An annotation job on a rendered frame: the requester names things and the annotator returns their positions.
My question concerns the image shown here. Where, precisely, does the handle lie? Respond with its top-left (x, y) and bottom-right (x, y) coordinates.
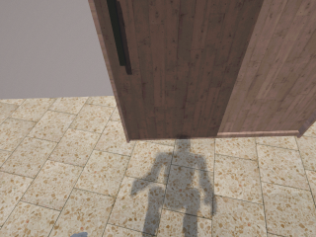
top-left (107, 0), bottom-right (126, 66)

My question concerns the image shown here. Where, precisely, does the wardrobe door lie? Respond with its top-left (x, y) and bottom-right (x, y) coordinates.
top-left (218, 0), bottom-right (316, 133)
top-left (94, 0), bottom-right (264, 139)

